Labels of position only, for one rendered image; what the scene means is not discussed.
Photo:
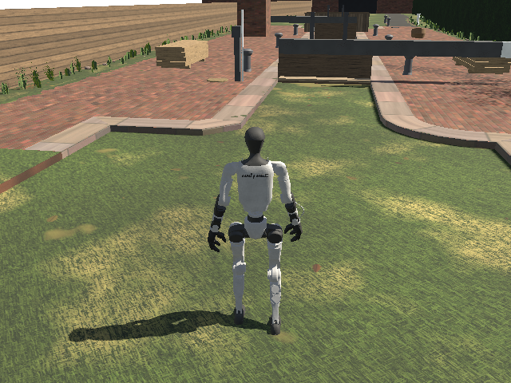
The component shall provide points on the robot torso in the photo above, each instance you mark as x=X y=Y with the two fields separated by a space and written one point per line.
x=255 y=184

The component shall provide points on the left robot hand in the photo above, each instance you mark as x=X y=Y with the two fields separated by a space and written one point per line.
x=212 y=239

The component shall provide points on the robot right forearm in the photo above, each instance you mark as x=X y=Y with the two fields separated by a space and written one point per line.
x=292 y=211

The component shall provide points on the robot left forearm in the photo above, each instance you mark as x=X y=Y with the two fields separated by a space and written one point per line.
x=217 y=216

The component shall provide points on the right robot upper arm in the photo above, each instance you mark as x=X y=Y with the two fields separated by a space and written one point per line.
x=280 y=170

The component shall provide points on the left robot upper arm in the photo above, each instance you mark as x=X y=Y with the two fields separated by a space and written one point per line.
x=230 y=170

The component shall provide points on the right robot hand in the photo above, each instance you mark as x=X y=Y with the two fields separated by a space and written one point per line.
x=296 y=229

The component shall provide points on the robot right thigh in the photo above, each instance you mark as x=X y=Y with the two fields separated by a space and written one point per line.
x=274 y=245

